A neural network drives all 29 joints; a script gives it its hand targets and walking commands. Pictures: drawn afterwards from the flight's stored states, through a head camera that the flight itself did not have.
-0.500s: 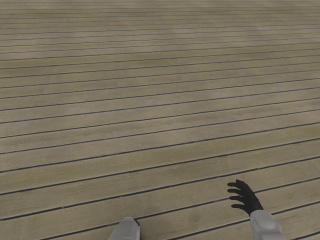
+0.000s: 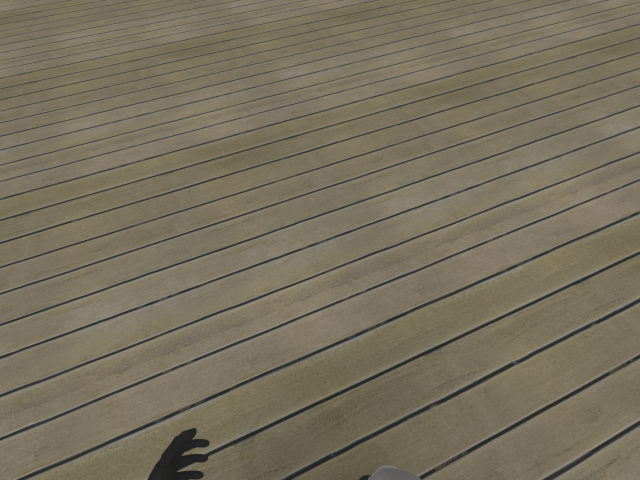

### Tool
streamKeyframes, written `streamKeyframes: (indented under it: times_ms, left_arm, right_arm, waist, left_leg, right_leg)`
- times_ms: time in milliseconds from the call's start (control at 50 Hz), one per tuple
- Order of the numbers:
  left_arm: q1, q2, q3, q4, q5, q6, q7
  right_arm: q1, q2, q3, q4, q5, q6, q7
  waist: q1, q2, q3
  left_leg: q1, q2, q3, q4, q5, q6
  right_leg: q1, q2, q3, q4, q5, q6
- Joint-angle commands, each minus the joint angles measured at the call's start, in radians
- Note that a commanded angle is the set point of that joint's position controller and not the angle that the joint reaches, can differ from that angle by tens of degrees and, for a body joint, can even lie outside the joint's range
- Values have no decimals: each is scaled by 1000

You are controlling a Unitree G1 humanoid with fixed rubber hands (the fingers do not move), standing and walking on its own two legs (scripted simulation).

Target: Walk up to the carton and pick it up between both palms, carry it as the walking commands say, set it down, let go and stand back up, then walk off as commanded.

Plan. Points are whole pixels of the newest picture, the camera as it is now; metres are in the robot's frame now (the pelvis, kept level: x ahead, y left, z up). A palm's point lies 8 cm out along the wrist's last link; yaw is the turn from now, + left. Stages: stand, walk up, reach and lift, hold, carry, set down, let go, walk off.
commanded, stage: stand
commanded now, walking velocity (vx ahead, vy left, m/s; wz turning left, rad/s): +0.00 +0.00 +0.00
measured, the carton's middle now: out of the picture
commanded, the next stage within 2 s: none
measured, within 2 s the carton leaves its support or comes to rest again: neither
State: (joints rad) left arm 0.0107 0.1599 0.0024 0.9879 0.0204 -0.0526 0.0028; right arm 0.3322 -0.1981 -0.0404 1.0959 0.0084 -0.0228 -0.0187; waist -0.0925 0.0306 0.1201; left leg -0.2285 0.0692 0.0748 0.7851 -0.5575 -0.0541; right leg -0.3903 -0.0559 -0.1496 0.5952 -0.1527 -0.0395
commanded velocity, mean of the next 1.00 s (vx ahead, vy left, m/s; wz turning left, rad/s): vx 0.00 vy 0.00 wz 0.00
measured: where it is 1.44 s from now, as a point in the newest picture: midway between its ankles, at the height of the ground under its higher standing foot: outside the picture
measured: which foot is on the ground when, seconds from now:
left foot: down 0.00-1.00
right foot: down 0.00-1.00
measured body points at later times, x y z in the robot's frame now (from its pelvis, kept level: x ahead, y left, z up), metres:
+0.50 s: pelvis +0.05 +0.00 +0.02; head +0.05 -0.01 +0.47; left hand +0.04 +0.23 -0.13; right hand +0.05 -0.21 -0.15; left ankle +0.00 +0.13 -0.72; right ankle +0.11 -0.10 -0.72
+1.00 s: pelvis +0.08 -0.01 +0.02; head +0.09 -0.01 +0.47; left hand +0.07 +0.20 -0.14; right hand +0.05 -0.21 -0.15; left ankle +0.00 +0.13 -0.72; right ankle +0.11 -0.10 -0.72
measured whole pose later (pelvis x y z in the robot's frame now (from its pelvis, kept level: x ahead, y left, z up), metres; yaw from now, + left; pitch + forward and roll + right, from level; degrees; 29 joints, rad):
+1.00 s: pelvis +0.08 -0.01 +0.02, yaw -1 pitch -1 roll -1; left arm 0.27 0.12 0.02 1.18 0.00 -0.01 0.04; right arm 0.30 -0.10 -0.02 1.21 -0.01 -0.01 -0.04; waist 0.01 0.02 0.03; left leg 0.00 0.09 0.11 0.35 -0.32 -0.06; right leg -0.20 0.01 -0.15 0.40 -0.18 -0.05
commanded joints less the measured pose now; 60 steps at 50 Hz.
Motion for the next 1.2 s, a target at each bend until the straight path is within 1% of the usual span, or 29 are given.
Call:
streamKeyframes:
  times_ms: [0,40,60,80,100,120,140,180,220,340,420,480,540,560,620,640,660,700,720,760,780,820,840,860,900,980,1020,1060,1180]
  left_arm:
    - [108,178,25,5,-4,26,20]
    - [99,151,20,6,-5,39,14]
    - [83,153,27,4,-12,47,16]
    - [103,143,34,12,-27,55,15]
    - [68,127,26,-4,-27,68,17]
    - [50,120,28,-14,-26,77,13]
    - [90,70,25,11,-18,77,9]
    - [148,82,28,33,-19,71,4]
    - [225,84,35,72,-19,49,7]
    - [209,79,34,89,-23,45,14]
    - [264,127,42,104,-19,41,33]
    - [331,62,28,141,-15,40,35]
    - [309,83,30,130,-21,39,34]
    - [325,86,30,147,-25,38,37]
    - [332,30,22,154,-19,34,38]
    - [326,48,26,152,-23,34,37]
    - [315,73,33,155,-18,31,35]
    - [337,94,36,156,-20,34,34]
    - [341,74,39,163,-21,33,37]
    - [368,36,25,176,-23,33,38]
    - [344,21,27,179,-20,39,43]
    - [326,0,15,166,-13,36,36]
    - [354,17,21,173,-18,35,42]
    - [300,46,27,156,-16,35,37]
    - [301,39,28,164,-15,31,39]
    - [352,31,30,185,-18,33,36]
    - [309,46,35,160,-16,30,42]
    - [347,51,30,184,-19,32,39]
    - [367,26,28,198,-16,29,44]
  right_arm:
    - [109,-74,-17,-15,-25,32,3]
    - [180,-1,9,43,-28,48,7]
    - [196,3,5,49,-24,53,-3]
    - [181,23,12,51,-29,49,-6]
    - [110,-28,6,21,-27,47,1]
    - [2,-48,5,2,-27,50,-8]
    - [-37,-57,-2,2,-25,49,-13]
    - [-96,-53,-6,-15,-29,44,-16]
    - [-39,-38,-9,17,-22,29,-21]
    - [-36,-14,-1,28,-16,26,-12]
    - [-36,-77,-12,43,-16,18,-18]
    - [19,10,10,76,-22,17,-22]
    - [-8,-39,-4,75,-15,16,-20]
    - [0,-36,-2,77,-22,14,-13]
    - [25,35,16,99,-23,10,-16]
    - [-6,14,11,87,-22,13,-16]
    - [-16,-19,0,85,-21,13,-17]
    - [17,-4,11,99,-23,8,-19]
    - [43,29,17,115,-20,13,-20]
    - [24,-10,-1,114,-17,22,-29]
    - [7,22,8,90,-15,19,-25]
    - [60,32,12,119,-25,21,-29]
    - [80,7,10,123,-21,20,-33]
    - [64,30,12,125,-16,20,-28]
    - [37,25,13,105,-26,10,-28]
    - [59,54,25,127,-22,13,-31]
    - [64,37,21,116,-17,13,-36]
    - [81,26,24,118,-22,8,-27]
    - [110,41,22,139,-17,11,-30]
  waist:
    - [56,-185,-235]
    - [39,-142,-186]
    - [18,-132,-173]
    - [25,-28,-126]
    - [33,70,-56]
    - [66,65,27]
    - [77,129,4]
    - [99,107,-15]
    - [97,6,-45]
    - [82,-83,-57]
    - [98,-3,-67]
    - [105,-44,-55]
    - [103,-14,-49]
    - [106,-70,-52]
    - [93,4,-34]
    - [114,-31,-44]
    - [99,19,-45]
    - [107,23,-42]
    - [109,-22,-48]
    - [123,-9,17]
    - [108,-60,-35]
    - [97,47,-8]
    - [109,-35,-74]
    - [93,-40,-49]
    - [104,-1,-19]
    - [114,-7,-47]
    - [91,36,-38]
    - [94,-26,-42]
    - [104,-3,-28]
  left_leg:
    - [44,38,-6,-84,90,-15]
    - [86,12,23,-181,230,-18]
    - [161,23,14,-280,326,-16]
    - [158,71,-28,-363,372,3]
    - [32,78,-54,-405,234,5]
    - [-85,74,-54,-447,107,4]
    - [-78,73,-48,-485,76,16]
    - [-70,79,-60,-517,156,13]
    - [17,88,-63,-495,319,13]
    - [75,62,-34,-502,380,31]
    - [63,64,-35,-519,385,31]
    - [69,58,-24,-531,379,31]
    - [72,60,-18,-536,392,30]
    - [80,58,-19,-529,387,28]
    - [74,52,-18,-521,409,32]
    - [51,66,-16,-525,400,26]
    - [60,60,-5,-529,413,25]
    - [55,70,-8,-539,435,19]
    - [48,61,-14,-546,435,18]
    - [45,59,7,-516,398,15]
    - [49,55,11,-519,393,14]
    - [27,67,3,-514,394,19]
    - [60,58,8,-511,398,11]
    - [47,53,12,-502,389,11]
    - [63,75,-1,-524,421,12]
    - [79,73,5,-516,405,16]
    - [82,73,6,-513,433,15]
    - [107,81,2,-511,448,17]
    - [89,75,14,-519,438,6]
  right_leg:
    - [172,-237,204,-242,320,-85]
    - [127,-207,193,-259,153,-67]
    - [61,-183,198,-272,-40,-43]
    - [14,-155,186,-316,-250,-1]
    - [26,-105,153,-319,-328,36]
    - [60,-91,133,-317,-305,55]
    - [125,-92,156,-289,-223,50]
    - [155,-69,127,-256,-124,42]
    - [202,-71,115,-259,9,34]
    - [188,-78,152,-339,-82,32]
    - [246,-87,139,-328,21,27]
    - [269,-62,143,-317,5,24]
    - [245,-74,132,-310,48,12]
    - [254,-65,147,-310,22,11]
    - [246,-52,133,-289,62,14]
    - [259,-54,115,-293,77,8]
    - [263,-58,124,-279,121,10]
    - [285,-62,131,-274,118,3]
    - [307,-48,111,-271,107,11]
    - [241,-49,138,-304,68,17]
    - [279,-50,140,-309,19,16]
    - [292,-64,153,-280,135,-2]
    - [324,-53,143,-273,108,2]
    - [292,-42,135,-277,124,2]
    - [272,-54,133,-269,156,-7]
    - [285,-46,129,-255,144,-6]
    - [284,-52,142,-262,212,-18]
    - [281,-45,126,-259,237,-5]
    - [310,-50,127,-246,243,-8]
